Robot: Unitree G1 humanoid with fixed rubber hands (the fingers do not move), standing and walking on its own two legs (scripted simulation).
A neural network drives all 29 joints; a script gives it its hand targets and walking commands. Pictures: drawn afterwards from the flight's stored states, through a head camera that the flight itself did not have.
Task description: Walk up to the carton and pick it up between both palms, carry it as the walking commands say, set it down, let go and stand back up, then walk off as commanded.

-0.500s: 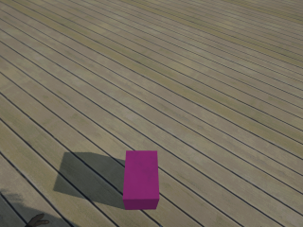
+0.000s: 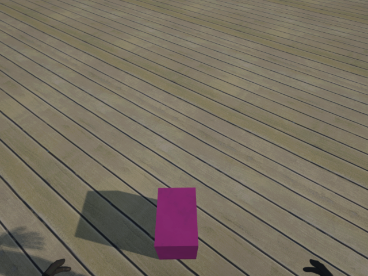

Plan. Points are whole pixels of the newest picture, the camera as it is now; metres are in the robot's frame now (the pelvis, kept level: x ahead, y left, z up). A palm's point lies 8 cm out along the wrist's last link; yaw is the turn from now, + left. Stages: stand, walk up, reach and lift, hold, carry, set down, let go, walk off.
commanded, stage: walk up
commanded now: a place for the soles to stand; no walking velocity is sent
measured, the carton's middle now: (177, 223) +0.45 +0.05 -0.65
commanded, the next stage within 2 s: stand in 0.94 s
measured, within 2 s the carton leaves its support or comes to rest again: neither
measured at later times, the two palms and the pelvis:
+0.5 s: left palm out of the picture +0.10 +0.34 -0.10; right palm out of the picture +0.07 -0.29 -0.10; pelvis -0.01 +0.03 +0.00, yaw -2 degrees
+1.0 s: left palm out of the picture +0.09 +0.33 -0.10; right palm out of the picture +0.08 -0.30 -0.10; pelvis +0.00 +0.02 +0.00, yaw -2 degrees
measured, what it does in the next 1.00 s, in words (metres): stands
